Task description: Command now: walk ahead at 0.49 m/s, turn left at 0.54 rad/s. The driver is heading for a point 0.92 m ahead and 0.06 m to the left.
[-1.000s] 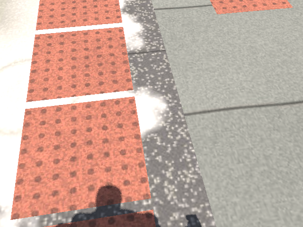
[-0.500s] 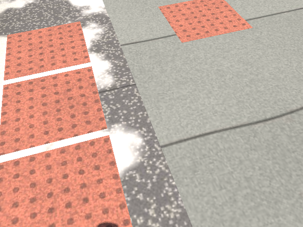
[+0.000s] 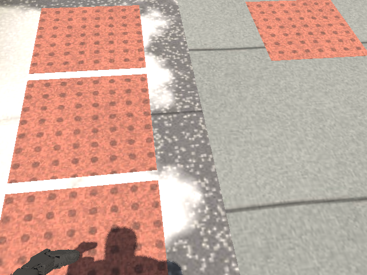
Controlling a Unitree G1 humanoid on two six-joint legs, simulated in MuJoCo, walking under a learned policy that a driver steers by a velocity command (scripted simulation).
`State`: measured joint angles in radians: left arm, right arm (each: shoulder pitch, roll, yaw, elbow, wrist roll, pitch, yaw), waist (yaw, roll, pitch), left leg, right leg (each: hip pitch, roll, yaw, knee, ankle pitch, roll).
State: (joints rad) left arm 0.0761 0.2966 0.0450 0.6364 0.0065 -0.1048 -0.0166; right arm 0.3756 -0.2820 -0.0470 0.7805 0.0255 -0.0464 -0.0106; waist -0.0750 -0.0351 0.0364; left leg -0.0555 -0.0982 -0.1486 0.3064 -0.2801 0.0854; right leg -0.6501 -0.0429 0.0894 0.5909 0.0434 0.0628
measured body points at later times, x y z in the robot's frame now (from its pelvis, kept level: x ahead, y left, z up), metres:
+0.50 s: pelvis +0.28 +0.00 +0.00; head +0.32 +0.02 +0.44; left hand +0.22 +0.29 -0.13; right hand +0.56 -0.18 -0.08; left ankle +0.40 +0.19 -0.70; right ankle +0.24 -0.13 -0.74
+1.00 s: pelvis +0.54 +0.14 +0.00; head +0.56 +0.15 +0.45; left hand +0.64 +0.43 -0.11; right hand +0.65 -0.13 -0.12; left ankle +0.44 +0.20 -0.74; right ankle +0.75 +0.01 -0.69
